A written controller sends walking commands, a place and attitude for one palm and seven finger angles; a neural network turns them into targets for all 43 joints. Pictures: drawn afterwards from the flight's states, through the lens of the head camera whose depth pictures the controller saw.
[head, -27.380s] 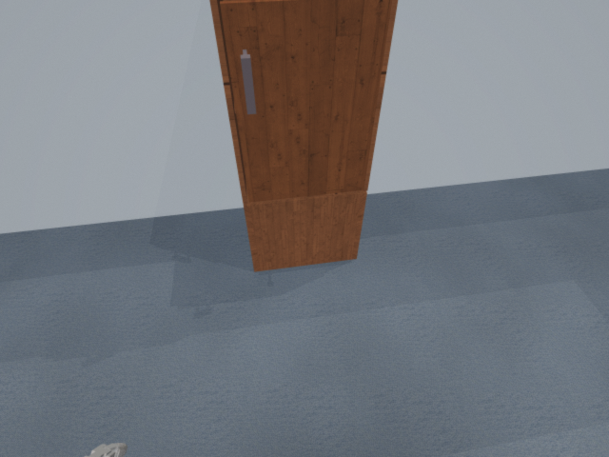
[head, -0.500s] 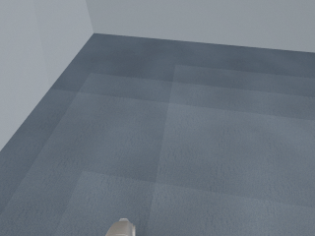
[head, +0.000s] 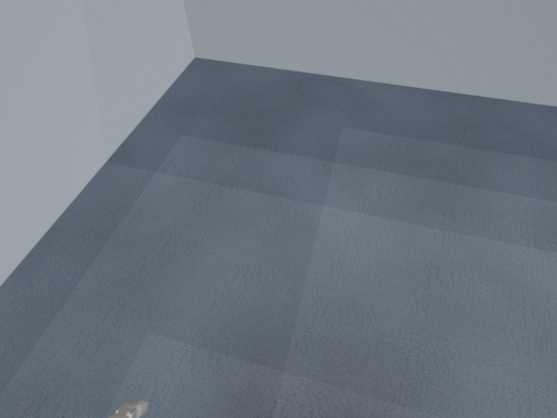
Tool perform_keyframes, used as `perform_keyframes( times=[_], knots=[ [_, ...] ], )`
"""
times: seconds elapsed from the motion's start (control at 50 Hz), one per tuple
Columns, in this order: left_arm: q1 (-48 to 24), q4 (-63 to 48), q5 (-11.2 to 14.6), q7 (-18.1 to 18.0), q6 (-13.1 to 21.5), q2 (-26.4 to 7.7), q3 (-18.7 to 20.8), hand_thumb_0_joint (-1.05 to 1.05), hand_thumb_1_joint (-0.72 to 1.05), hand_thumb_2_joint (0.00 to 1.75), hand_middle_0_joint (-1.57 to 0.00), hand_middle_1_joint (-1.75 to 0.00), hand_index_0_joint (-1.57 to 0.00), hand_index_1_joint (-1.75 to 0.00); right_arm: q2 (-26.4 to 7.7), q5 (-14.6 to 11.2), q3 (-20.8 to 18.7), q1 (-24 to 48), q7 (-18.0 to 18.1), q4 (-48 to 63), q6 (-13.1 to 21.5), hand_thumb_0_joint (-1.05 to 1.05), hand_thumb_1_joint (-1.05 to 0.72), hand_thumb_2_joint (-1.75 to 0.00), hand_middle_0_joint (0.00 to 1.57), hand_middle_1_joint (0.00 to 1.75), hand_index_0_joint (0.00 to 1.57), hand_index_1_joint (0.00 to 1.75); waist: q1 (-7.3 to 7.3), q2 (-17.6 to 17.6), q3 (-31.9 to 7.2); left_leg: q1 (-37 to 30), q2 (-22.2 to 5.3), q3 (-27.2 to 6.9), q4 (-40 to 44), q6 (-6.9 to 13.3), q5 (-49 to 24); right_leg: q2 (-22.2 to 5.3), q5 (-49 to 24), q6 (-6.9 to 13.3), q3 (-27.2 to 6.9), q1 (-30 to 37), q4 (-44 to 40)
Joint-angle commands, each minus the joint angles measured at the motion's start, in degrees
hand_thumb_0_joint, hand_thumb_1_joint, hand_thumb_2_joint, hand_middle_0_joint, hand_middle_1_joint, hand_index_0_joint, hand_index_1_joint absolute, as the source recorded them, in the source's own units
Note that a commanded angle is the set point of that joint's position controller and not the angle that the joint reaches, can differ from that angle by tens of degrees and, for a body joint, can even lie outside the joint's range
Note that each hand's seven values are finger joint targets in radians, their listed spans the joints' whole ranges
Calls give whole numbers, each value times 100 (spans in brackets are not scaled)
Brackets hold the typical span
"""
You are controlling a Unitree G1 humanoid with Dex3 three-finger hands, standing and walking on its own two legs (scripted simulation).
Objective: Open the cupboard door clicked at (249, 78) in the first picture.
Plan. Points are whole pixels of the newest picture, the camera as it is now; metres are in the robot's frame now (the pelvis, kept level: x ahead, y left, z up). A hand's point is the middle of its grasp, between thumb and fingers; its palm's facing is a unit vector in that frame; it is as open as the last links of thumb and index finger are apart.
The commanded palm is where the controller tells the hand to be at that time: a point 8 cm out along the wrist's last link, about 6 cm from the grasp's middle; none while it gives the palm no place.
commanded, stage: turn to face it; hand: left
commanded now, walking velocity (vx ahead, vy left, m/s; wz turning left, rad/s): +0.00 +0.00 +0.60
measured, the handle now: out of the picture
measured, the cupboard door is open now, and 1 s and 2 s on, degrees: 41 41 41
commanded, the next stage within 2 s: none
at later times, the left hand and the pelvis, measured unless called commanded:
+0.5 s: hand out of the picture +0.03 +0.22 -0.18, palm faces +0.35 -0.90 -0.24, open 7.3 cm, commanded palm none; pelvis +0.05 +0.00 +0.00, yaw +19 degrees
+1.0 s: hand out of the picture +0.06 +0.15 -0.14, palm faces +0.57 -0.78 -0.27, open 7.4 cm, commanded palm none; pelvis +0.09 -0.06 +0.01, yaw +38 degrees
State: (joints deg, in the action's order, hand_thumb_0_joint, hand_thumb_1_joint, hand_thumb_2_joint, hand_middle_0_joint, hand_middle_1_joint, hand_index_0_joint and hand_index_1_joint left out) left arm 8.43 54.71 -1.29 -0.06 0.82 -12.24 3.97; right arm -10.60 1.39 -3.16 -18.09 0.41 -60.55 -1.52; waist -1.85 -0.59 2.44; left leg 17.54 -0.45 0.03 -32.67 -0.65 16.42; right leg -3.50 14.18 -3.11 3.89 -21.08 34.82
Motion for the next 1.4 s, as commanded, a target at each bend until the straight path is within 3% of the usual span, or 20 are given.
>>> perform_keyframes(
  times=[0.0, 0.12, 0.26, 0.32, 0.34, 0.36, 0.38, 0.52, 0.74, 0.76, 0.8, 0.84, 0.92, 1.08, 1.14, 1.16, 1.2, 1.22, 1.3, 1.38],
  knots=[
    [1333, -117, -7, -162, 68, -1376, 283, 0, 90, 90, -20, -30, -20, -30, -581, -74, -184, 546, -18, 866, 86, 0, -90, -90, 20, 30, 20, 30, 713, 1979, -729, 1791, 65, 170, -2706, -148, 2171, -2812, -1576, 1131, -2369, 1874, -1887],
    [507, -353, 7, -201, 79, -723, 66, 0, 90, 90, -20, -30, -20, -30, -357, -72, -99, 621, -147, 770, -78, 0, -90, -90, 20, 30, 20, 30, 199, 1192, -432, 1726, -382, 307, -3129, -360, 901, -1640, -3502, 810, 49, 1730, -1297],
    [713, -370, -52, -175, 52, -1012, 188, 0, 90, 90, -20, -30, -20, -30, -361, -75, -49, 1202, -217, 1126, -56, 0, -90, -90, 20, 30, 20, 30, 359, 1222, -343, 996, -204, 840, -1121, -249, 699, -1782, -3913, 810, 511, 1871, -845],
    [529, -459, -6, -124, 31, -1112, 217, 0, 90, 90, -20, -30, -20, -30, -643, -40, -121, 813, -211, 1173, -29, 0, -90, -90, 20, 30, 20, 30, 46, 1016, -579, -111, -34, 948, -9, -114, -182, -1694, -3383, 542, 841, 1417, -82],
    [417, -536, 29, -101, 16, -1049, 207, 0, 90, 90, -20, -30, -20, -30, -969, -13, -210, 328, -200, 1063, 15, 0, -90, -90, 20, 30, 20, 30, -251, 380, -912, -1137, -278, 645, 569, 16, -1181, -1578, -2604, 304, 941, 814, 808],
    [359, -757, 90, -46, -13, -665, 131, 0, 90, 90, -20, -30, -20, -30, -1700, 40, -395, -82, -155, 1037, 80, 0, -90, -90, 20, 30, 20, 30, -471, -1468, -1202, -2154, -1918, -1627, 863, 826, -3289, -669, 1054, -177, 975, -840, 2282],
    [51, -980, 60, -81, -82, -592, 56, 0, 90, 90, -20, -30, -20, -30, -2033, -33, -448, -360, -79, 972, 43, 0, -90, -90, 20, 30, 20, 30, -567, -1689, -1401, -2236, -2624, -2429, 950, 1495, -4762, -301, 2562, -223, 164, -1432, 3252],
    [374, -587, -15, -16, -252, -663, 148, 0, 90, 90, -20, -30, -20, -30, -1424, -38, -257, 935, 37, 1324, 127, 0, -90, -90, 20, 30, 20, 30, 172, -694, -657, -774, -1310, -1026, 1377, 817, -1919, -277, 607, -255, -437, -1126, 3250],
    [436, -746, 75, -70, -175, -613, 100, 0, 90, 90, -20, -30, -20, -30, -1484, -7, -413, 981, -36, 1298, -19, 0, -90, -90, 20, 30, 20, 30, 229, -927, -619, 175, -969, -1811, 1042, 775, -1139, 332, 519, -76, -148, 773, -28],
    [741, -681, 76, -96, -131, -723, 148, 0, 90, 90, -20, -30, -20, -30, -1377, -49, -407, 1108, -39, 1353, -28, 0, -90, -90, 20, 30, 20, 30, 419, -664, -665, 674, -767, -1715, 717, 589, -814, 198, 46, -38, -220, 1496, -886],
    [918, -740, -78, -179, -47, -1677, 314, 0, 90, 90, -20, -30, -20, -30, -743, -105, -327, 1162, -101, 1568, -29, 0, -90, -90, 20, 30, 20, 30, 624, 2127, -622, 2101, 563, -96, -1971, -242, 1748, -2423, 167, 920, -2750, 1971, -2298],
    [126, -897, -3, -202, -61, -1147, 134, 0, 90, 90, -20, -30, -20, -30, -904, -32, -349, 943, -165, 1382, -109, 0, -90, -90, 20, 30, 20, 30, 141, 1157, -282, 1795, 8, -431, -3606, -157, 1214, -2049, -322, 1085, -1631, 924, -2028],
    [55, -897, 28, -203, -7, -806, 44, 0, 90, 90, -20, -30, -20, -30, -711, -62, -272, 916, -217, 1162, -187, 0, -90, -90, 20, 30, 20, 30, 45, 1348, -242, 1755, -187, 67, -3477, -396, 657, -1405, -2617, 824, -254, 1410, -1429],
    [795, -608, -34, -172, -12, -1181, 208, 0, 90, 90, -20, -30, -20, -30, -522, -92, -131, 1510, -240, 1312, -111, 0, -90, -90, 20, 30, 20, 30, 466, 1292, -448, 964, -79, 683, -1124, -292, 911, -1754, -3715, 893, 98, 2113, -843],
    [661, -609, 4, -135, -15, -1234, 242, 0, 90, 90, -20, -30, -20, -30, -689, -80, -162, 1128, -210, 1274, -48, 0, -90, -90, 20, 30, 20, 30, 212, 1130, -654, 35, 50, 769, 70, -154, 205, -1704, -3678, 632, 384, 1816, -159],
    [542, -645, 47, -116, -30, -1202, 236, 0, 90, 90, -20, -30, -20, -30, -880, -57, -221, 737, -201, 1180, -19, 0, -90, -90, 20, 30, 20, 30, -43, 749, -825, -821, -36, 636, 672, -57, -667, -1604, -3152, 401, 591, 1270, 460],
    [23, -1079, 86, -64, -100, -579, 40, 0, 90, 90, -20, -30, -20, -30, -1961, -24, -489, -82, -106, 1041, 14, 0, -90, -90, 20, 30, 20, 30, -508, -1761, -1101, -2223, -2381, -2412, 1039, 1266, -4308, -372, 2383, -257, 449, -1351, 2796],
    [-152, -1144, 41, -93, -187, -730, 65, 0, 90, 90, -20, -30, -20, -30, -1961, -20, -462, -151, -62, 948, -18, 0, -90, -90, 20, 30, 20, 30, -473, -1088, -1107, -2029, -2517, -2110, 949, 1537, -4033, -446, 2335, -142, -212, -1447, 3248],
    [73, -765, 0, -25, -274, -708, 134, 0, 90, 90, -20, -30, -20, -30, -1455, -10, -310, 972, 43, 1275, 56, 0, -90, -90, 20, 30, 20, 30, 70, -866, -492, -816, -1407, -1211, 1319, 899, -2018, -368, 901, -186, -443, -1181, 3236],
    [128, -728, 15, -21, -265, -650, 111, 0, 90, 90, -20, -30, -20, -30, -1451, -16, -299, 874, 22, 1220, 79, 0, -90, -90, 20, 30, 20, 30, 98, -700, -472, -870, -1207, -1199, 1322, 895, -2081, -173, 821, -228, -332, -924, 2430]
  ],
)
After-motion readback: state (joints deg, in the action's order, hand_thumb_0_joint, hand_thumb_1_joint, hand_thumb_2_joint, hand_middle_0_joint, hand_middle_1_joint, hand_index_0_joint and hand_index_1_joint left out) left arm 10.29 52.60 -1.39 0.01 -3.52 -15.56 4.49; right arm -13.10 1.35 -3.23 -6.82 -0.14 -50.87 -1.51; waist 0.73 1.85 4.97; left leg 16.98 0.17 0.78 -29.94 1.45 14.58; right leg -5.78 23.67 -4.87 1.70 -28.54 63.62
